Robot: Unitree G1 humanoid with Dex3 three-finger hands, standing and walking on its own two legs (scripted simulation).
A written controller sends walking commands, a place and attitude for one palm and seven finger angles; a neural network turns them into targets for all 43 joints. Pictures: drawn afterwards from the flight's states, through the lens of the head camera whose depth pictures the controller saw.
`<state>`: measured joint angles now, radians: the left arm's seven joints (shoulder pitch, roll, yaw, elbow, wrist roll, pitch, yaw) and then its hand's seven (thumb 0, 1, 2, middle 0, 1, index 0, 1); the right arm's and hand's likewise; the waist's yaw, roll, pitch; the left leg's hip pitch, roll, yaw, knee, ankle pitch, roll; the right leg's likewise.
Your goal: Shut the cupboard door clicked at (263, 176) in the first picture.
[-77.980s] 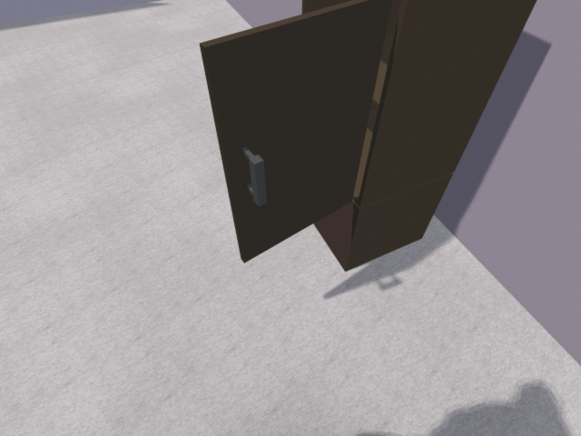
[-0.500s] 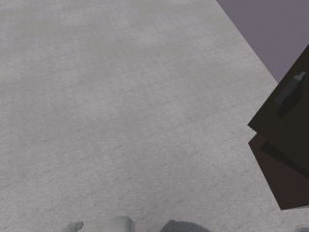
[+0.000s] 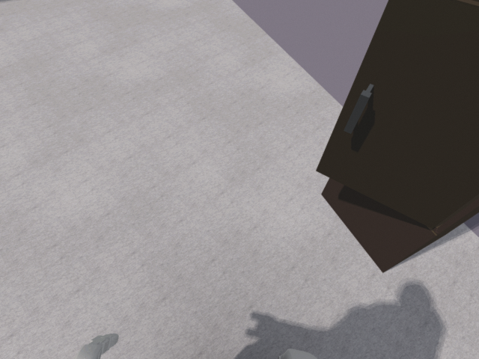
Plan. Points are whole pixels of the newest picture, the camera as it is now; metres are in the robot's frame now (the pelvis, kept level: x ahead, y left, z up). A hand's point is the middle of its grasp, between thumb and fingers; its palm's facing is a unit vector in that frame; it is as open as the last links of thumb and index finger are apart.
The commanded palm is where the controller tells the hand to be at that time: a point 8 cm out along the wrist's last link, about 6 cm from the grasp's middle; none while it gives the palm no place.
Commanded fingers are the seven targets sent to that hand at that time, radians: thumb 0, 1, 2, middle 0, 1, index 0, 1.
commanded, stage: turn to face it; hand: left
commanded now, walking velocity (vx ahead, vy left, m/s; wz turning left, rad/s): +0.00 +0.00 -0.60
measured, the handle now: (359, 108) +0.69 -0.27 -0.02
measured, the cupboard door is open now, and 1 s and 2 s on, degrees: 30 30 30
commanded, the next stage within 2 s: take the last steps up to it in 0.80 s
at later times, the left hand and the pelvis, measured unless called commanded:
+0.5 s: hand (146, 347) +0.16 +0.19 -0.19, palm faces -0.24 -0.95 -0.19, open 7.4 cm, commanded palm none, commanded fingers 0.00 0.90 0.90 -0.20 -0.30 -0.20 -0.30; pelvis +0.03 +0.01 -0.01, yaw -16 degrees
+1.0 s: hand (185, 319) +0.20 +0.11 -0.16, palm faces -0.48 -0.84 -0.24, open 7.4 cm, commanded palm none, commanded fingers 0.00 0.90 0.90 -0.20 -0.30 -0.20 -0.30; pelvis +0.04 -0.02 +0.00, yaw -28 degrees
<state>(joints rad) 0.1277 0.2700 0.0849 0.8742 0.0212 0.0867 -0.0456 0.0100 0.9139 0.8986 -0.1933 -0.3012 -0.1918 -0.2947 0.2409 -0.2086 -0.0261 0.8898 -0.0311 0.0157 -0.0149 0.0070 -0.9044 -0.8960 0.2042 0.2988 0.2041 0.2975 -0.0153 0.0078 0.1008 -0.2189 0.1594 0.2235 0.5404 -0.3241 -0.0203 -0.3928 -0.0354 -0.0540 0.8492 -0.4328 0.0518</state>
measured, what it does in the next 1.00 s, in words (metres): steps on the spot, turning right: right foot, then left foot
